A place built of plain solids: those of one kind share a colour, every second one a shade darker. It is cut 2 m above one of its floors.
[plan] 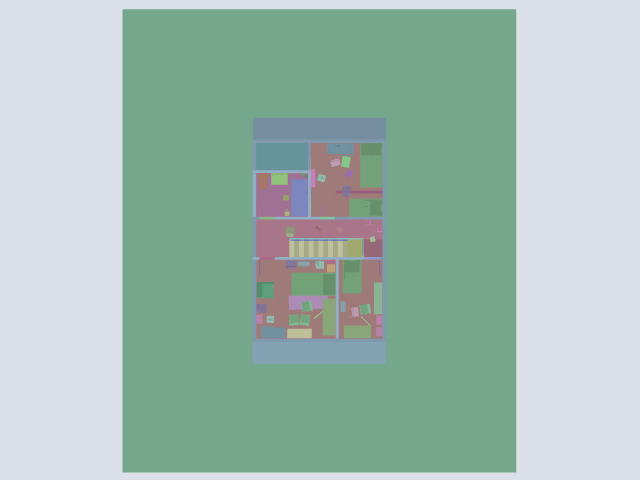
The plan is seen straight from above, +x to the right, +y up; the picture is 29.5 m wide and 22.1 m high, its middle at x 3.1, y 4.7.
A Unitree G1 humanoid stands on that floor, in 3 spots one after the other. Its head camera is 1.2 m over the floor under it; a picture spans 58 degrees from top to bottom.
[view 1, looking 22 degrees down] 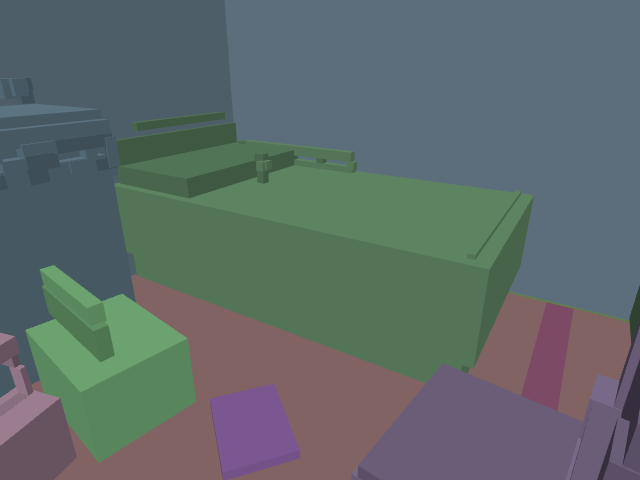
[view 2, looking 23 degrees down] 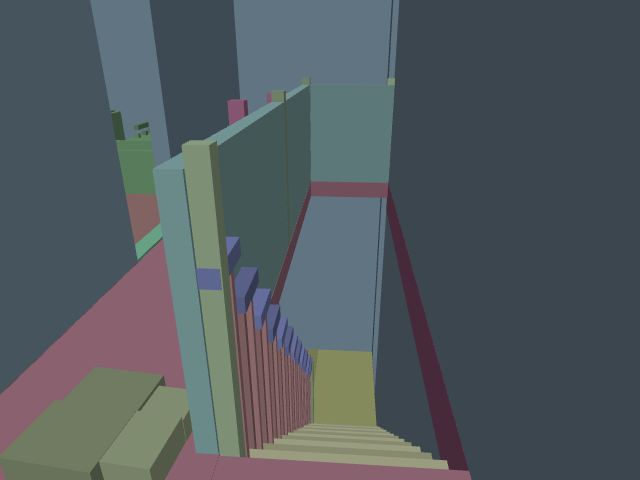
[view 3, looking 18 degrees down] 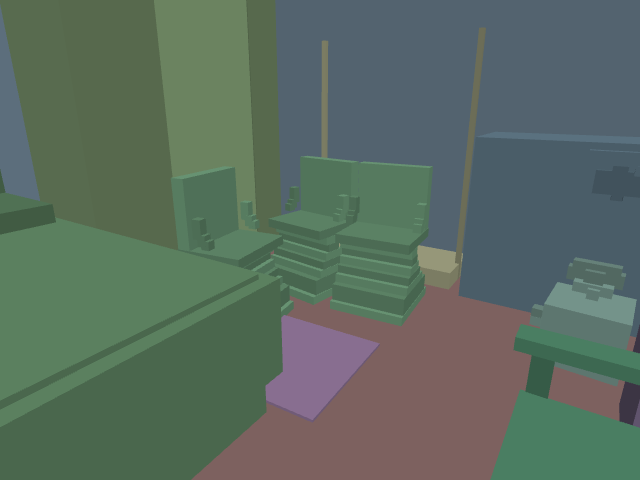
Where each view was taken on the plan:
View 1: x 3.58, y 6.92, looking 32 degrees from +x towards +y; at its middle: child_bed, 1.75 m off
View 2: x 0.69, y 4.32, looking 4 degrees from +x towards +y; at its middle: wall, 5.77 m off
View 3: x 0.88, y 3.27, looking -57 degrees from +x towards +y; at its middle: folding_chair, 2.58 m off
